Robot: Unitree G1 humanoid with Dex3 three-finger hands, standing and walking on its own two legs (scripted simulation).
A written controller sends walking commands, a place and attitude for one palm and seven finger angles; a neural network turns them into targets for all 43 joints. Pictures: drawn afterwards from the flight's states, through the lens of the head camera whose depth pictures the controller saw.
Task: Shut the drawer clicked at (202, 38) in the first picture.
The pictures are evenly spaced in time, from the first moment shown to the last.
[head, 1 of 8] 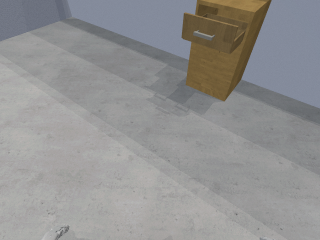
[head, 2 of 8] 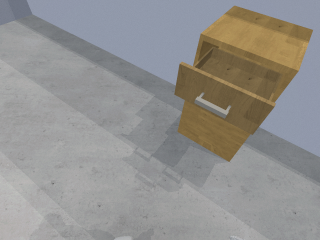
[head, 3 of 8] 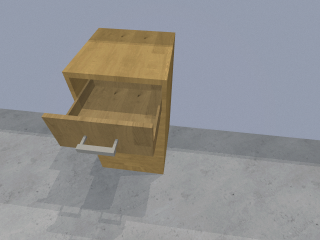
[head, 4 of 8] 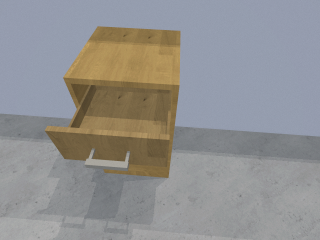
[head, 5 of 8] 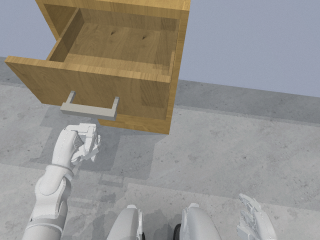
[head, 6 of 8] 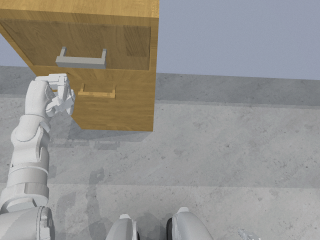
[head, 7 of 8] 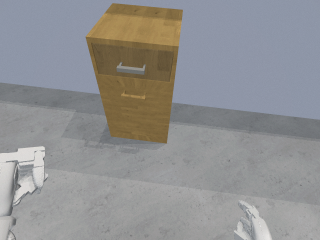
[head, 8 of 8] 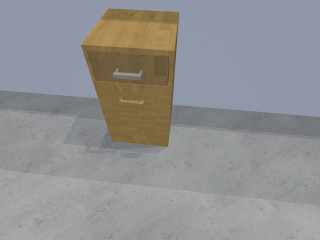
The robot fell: no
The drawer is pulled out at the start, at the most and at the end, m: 0.23 0.23 0.00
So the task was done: yes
